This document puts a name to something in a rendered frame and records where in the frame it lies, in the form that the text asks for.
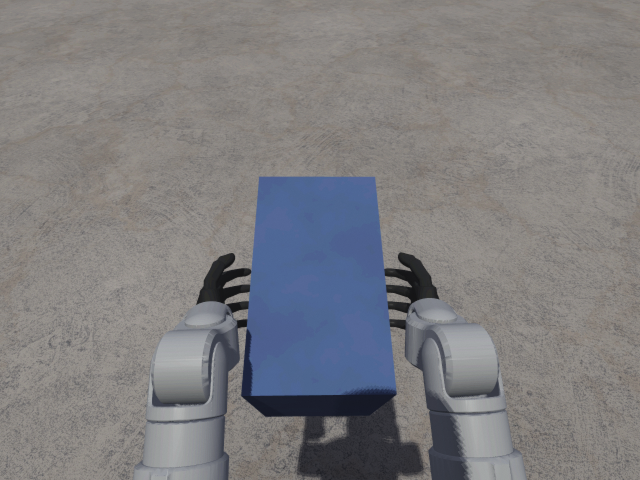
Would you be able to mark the carton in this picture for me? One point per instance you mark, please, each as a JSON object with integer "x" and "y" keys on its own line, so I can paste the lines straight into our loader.
{"x": 318, "y": 339}

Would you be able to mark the robot left hand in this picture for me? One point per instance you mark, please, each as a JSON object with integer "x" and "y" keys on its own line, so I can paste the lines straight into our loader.
{"x": 216, "y": 279}

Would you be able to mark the robot left forearm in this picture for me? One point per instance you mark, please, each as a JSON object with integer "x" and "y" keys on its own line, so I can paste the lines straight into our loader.
{"x": 187, "y": 397}

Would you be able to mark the robot right forearm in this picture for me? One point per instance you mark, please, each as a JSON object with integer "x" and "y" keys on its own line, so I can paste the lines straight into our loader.
{"x": 464, "y": 393}

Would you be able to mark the robot right hand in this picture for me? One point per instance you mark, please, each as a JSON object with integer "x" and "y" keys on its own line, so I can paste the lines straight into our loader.
{"x": 418, "y": 278}

